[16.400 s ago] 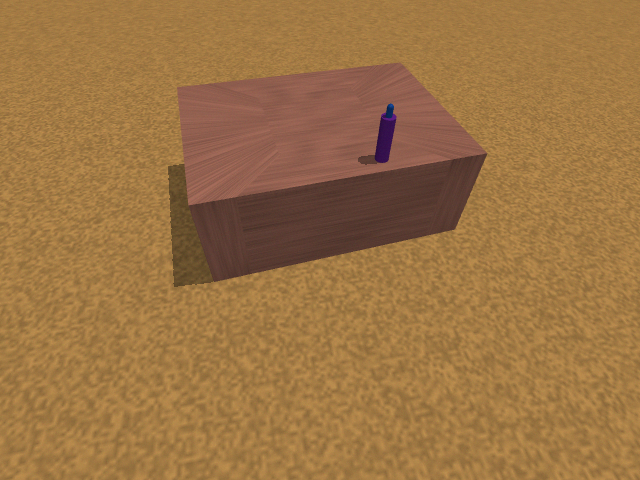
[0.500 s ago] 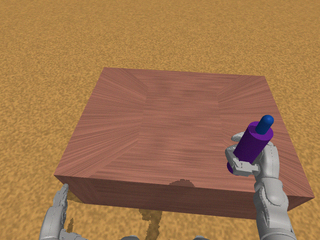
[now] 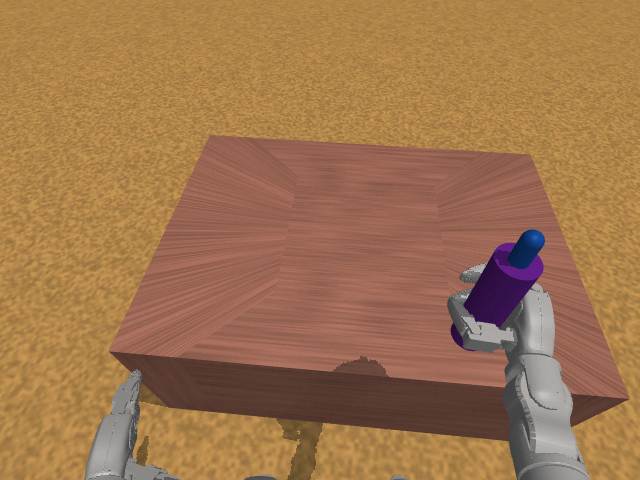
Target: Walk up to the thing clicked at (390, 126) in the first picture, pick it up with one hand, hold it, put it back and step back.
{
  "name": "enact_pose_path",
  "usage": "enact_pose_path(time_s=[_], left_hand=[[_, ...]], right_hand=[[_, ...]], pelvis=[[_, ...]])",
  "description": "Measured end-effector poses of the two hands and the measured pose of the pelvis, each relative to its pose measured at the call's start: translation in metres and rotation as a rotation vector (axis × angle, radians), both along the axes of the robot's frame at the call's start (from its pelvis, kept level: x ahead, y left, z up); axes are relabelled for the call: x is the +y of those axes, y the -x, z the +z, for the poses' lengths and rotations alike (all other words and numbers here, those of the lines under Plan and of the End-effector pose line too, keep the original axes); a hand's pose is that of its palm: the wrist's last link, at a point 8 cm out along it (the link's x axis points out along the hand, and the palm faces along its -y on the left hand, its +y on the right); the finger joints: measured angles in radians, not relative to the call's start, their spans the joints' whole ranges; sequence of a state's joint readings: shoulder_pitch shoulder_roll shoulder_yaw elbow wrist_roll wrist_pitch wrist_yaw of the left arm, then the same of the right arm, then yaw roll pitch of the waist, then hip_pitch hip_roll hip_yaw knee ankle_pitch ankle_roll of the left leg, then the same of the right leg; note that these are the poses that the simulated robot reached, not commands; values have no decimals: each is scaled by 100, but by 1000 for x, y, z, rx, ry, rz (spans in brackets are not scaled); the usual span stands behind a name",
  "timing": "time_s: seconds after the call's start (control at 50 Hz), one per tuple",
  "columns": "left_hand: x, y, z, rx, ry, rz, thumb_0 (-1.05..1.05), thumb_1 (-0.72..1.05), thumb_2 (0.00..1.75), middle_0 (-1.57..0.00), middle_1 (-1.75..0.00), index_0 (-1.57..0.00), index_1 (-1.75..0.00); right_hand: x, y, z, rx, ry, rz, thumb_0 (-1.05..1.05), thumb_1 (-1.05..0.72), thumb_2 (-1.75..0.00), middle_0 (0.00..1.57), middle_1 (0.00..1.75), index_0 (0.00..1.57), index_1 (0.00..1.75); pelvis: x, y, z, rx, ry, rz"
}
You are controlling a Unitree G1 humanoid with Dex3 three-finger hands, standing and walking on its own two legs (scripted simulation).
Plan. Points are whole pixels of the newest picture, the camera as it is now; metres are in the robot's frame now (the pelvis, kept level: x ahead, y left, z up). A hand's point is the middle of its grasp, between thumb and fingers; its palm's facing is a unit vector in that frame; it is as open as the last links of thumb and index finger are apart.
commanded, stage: hold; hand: right
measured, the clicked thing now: (496, 292) +0.33 -0.18 +0.09
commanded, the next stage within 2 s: crouch in 1.80 s
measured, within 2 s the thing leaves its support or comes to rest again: neither
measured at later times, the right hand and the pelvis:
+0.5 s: hand (480, 312) +0.32 -0.17 +0.05, palm faces +0.10 +0.99 +0.00, open 6.8 cm; pelvis +0.00 +0.00 +0.00, yaw +0 degrees
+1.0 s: hand (477, 313) +0.32 -0.17 +0.05, palm faces +0.10 +0.99 +0.01, open 6.8 cm; pelvis +0.00 +0.00 +0.00, yaw +0 degrees
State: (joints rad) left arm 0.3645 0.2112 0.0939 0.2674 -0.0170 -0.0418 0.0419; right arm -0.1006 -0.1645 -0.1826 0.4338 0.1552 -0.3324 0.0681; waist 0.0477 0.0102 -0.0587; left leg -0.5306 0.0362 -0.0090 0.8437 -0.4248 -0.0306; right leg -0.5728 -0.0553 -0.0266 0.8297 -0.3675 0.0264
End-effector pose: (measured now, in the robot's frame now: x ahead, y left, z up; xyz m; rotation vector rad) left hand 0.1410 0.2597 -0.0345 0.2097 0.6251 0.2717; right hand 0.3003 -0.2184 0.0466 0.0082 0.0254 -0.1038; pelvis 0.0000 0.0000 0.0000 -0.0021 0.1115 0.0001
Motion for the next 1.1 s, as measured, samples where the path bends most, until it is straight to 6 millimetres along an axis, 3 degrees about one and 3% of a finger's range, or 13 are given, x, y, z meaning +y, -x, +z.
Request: enact_pose_path(time_s=[1.1], left_hand=[[-4, 1, 0, -3, 10, -11, -1, -53, 5, -5, -5, -6, -5]], right_hand=[[0, 6, 0, 3, -1, -2, -1, 0, -111, 92, 107, 92, 107]], pelvis=[[-1, 2, 4, -17, -1, 0]])
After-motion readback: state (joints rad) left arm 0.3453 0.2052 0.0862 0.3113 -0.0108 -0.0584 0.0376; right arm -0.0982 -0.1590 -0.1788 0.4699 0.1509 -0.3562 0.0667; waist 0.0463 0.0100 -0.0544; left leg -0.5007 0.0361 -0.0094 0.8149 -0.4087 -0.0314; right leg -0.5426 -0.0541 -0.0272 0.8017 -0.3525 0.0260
